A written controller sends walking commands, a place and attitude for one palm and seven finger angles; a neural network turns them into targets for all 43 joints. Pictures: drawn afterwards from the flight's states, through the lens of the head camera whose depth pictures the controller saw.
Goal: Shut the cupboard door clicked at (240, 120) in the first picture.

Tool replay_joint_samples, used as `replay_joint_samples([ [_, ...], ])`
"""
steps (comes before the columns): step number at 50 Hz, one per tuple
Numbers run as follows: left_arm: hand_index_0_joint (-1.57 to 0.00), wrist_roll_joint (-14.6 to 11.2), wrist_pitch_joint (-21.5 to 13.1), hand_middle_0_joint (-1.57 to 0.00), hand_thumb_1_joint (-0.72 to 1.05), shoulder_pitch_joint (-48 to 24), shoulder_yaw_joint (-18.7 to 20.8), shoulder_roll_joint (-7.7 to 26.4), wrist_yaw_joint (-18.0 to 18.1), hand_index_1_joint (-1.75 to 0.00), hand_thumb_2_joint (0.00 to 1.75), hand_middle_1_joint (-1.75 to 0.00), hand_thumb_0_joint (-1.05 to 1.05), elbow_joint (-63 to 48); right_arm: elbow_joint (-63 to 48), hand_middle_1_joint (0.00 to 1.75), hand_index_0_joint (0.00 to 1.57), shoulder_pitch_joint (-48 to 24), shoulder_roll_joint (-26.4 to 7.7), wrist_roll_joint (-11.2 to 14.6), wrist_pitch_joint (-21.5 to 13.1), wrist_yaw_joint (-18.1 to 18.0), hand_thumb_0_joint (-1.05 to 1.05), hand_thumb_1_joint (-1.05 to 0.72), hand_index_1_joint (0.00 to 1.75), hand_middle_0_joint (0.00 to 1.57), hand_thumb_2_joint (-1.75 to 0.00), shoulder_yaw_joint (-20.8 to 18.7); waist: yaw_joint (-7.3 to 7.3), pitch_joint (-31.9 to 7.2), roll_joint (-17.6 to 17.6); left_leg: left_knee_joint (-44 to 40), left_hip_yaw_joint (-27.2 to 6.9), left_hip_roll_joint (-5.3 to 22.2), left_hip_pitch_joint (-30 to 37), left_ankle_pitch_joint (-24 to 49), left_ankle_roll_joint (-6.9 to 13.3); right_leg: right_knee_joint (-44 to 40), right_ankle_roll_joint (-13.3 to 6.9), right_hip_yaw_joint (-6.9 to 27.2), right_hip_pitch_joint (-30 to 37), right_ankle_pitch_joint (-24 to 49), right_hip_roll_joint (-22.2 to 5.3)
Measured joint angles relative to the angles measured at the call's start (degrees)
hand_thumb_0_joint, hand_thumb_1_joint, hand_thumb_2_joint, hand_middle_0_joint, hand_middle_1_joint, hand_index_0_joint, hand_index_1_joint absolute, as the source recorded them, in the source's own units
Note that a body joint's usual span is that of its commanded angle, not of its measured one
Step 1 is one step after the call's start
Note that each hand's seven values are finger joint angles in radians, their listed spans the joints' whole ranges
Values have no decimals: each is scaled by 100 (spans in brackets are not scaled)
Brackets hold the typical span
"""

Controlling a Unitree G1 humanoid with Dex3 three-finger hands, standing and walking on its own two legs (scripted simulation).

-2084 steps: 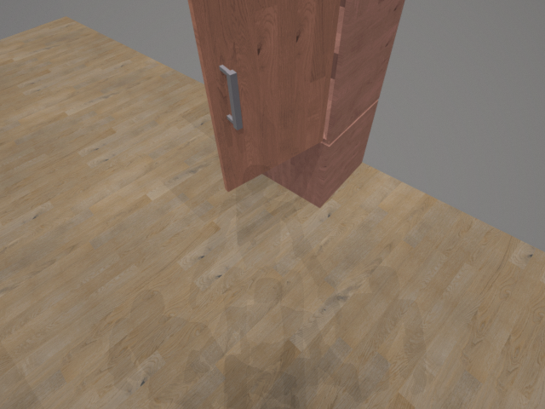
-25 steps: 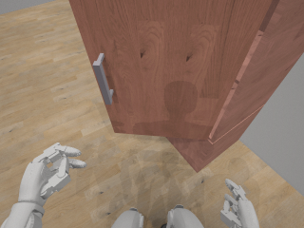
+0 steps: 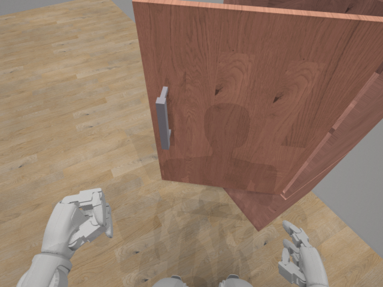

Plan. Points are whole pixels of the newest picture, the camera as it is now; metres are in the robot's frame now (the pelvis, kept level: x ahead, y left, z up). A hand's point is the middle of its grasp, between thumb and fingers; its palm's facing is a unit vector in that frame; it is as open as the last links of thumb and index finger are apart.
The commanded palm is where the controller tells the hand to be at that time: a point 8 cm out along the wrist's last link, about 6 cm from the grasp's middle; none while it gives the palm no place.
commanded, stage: raise the hand and make a fist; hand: left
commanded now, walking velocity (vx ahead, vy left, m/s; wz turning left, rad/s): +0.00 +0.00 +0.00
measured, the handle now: (165, 120) +0.46 +0.11 +0.07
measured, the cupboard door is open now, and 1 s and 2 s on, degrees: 49 49 49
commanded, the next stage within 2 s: bring the fist close to the handle in 0.58 s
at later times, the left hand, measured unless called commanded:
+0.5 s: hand (88, 213) +0.23 +0.20 +0.08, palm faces +0.00 -1.00 -0.03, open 3.1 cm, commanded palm +0.20 +0.25 +0.08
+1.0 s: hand (127, 200) +0.26 +0.15 +0.07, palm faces -0.08 -1.00 -0.02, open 3.1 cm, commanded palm +0.24 +0.21 +0.08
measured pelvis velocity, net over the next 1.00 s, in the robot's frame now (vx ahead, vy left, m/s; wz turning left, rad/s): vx -0.01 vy -0.02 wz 0.01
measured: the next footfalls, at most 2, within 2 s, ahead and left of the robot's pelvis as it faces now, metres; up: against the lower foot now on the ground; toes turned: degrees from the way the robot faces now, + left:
none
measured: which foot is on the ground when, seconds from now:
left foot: down 0.00-1.00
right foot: down 0.00-1.00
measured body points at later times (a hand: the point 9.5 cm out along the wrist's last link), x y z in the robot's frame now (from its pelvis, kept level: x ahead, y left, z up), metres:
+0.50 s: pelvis +0.00 +0.01 +0.01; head +0.04 +0.03 +0.45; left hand +0.22 +0.26 +0.08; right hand +0.17 -0.22 -0.06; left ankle -0.01 +0.05 -0.67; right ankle +0.04 -0.11 -0.67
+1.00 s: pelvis -0.01 -0.02 +0.00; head +0.04 -0.02 +0.45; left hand +0.26 +0.20 +0.07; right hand +0.17 -0.25 -0.07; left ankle -0.01 +0.05 -0.67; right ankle +0.04 -0.11 -0.67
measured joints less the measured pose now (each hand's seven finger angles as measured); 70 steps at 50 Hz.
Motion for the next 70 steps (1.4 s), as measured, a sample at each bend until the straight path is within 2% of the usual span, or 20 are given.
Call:
replay_joint_samples([
  [4,-127,48,194,-127,90,-33,-54,69,-7,-147,90,-146,2,-39,-72,30,20,48,13,-22,37,-6,1,-91,30,20,-90,32,34,62,-32,-82,22,-14,91,12,3,-88,43,34,93,18,-10],
  [11,-130,-63,-80,-129,90,-258,243,81,104,-149,90,-149,2,-183,54,30,20,136,-38,-23,119,42,1,-91,30,20,-90,5,68,61,-9,-144,22,-48,193,14,-34,-171,106,47,214,24,-43],
  [16,-130,-32,266,-130,90,-389,160,61,-135,-150,90,-149,2,92,88,30,20,175,-96,32,205,50,1,-91,30,20,-90,-35,19,47,33,-184,52,-63,201,43,-14,-204,138,78,216,58,-57],
  [19,-130,-14,417,-130,90,-288,102,77,-155,-150,90,-149,2,99,55,30,20,218,-95,32,221,37,1,-91,30,20,-90,-59,-9,58,-3,-227,98,-58,242,63,-16,-218,140,126,232,80,-51],
  [25,-130,-26,64,-130,90,-149,205,88,138,-150,90,-149,2,-153,64,30,20,261,-93,11,187,50,1,-91,30,20,-90,-90,-1,83,-61,-210,112,-53,285,64,-54,-179,123,138,261,82,-48],
  [28,-130,-23,-47,-130,90,-220,218,57,148,-150,90,-150,2,-110,102,30,20,227,-120,17,195,75,1,-91,30,20,-90,-87,5,62,-24,-148,84,-58,233,58,-53,-127,111,103,222,71,-57],
  [33,-130,31,193,-130,90,-264,82,48,-24,-150,90,-150,2,105,103,30,20,163,-112,61,231,61,1,-91,30,20,-90,-62,-3,54,3,-111,78,-40,188,72,-18,-82,71,87,170,81,-41],
  [37,-130,36,267,-130,90,-208,21,90,19,-150,90,-150,2,78,63,30,20,160,-79,58,207,11,1,-91,30,20,-90,-35,-15,82,-15,-142,70,-17,235,93,-34,-96,24,78,205,96,-17],
  [43,-131,8,-29,-130,90,-805,99,61,213,-150,90,-150,2,346,207,30,20,81,-105,45,137,-38,1,-91,30,20,-90,4,-3,95,-14,-38,-24,-4,114,92,-65,-7,-63,-29,108,71,-11],
  [45,-131,19,9,-130,90,-1054,74,30,178,-150,90,-150,2,525,257,30,20,49,-114,60,151,-38,1,-91,30,20,-90,11,-11,88,-9,-16,-41,5,63,95,-70,19,-91,-50,57,65,-4],
  [49,-130,107,305,-130,90,-1372,-95,17,71,-150,90,-150,2,822,280,30,20,52,-115,83,207,-48,1,-91,30,20,-90,13,-62,80,1,-80,-48,32,71,123,-98,-21,-144,-53,46,82,23],
  [52,-130,138,427,-130,90,-1475,-147,28,122,-150,90,-150,2,927,272,30,20,83,-99,80,251,-56,1,-91,30,20,-90,12,-106,78,-19,-190,-19,58,150,148,-130,-82,-182,-16,89,99,53],
  [57,-130,93,248,-130,90,-1689,44,10,373,-150,90,-150,2,1128,321,30,20,128,-80,70,310,-21,1,-91,30,20,-90,-12,-129,45,-69,-305,14,104,227,163,-195,-133,-249,26,116,103,104],
  [60,-130,101,134,-130,90,-1841,133,13,394,-150,90,-150,2,1315,366,30,20,131,-104,76,356,20,1,-91,30,20,-90,-35,-125,28,-68,-311,8,121,216,154,-228,-125,-282,21,95,89,122],
  [66,-130,156,183,-130,90,-2153,-86,-53,294,-150,90,-150,2,1684,439,30,20,84,-187,107,416,23,1,-91,30,20,-90,-97,-128,72,-7,-303,-23,122,173,153,-262,-104,-314,-12,52,72,120],
  [70,-130,201,145,-130,90,-2426,-180,-158,411,-150,90,-150,2,1853,503,30,20,16,-162,100,454,2,1,-91,30,20,-90,-103,-146,94,-52,-336,9,125,166,169,-278,-94,-329,20,16,76,124],
])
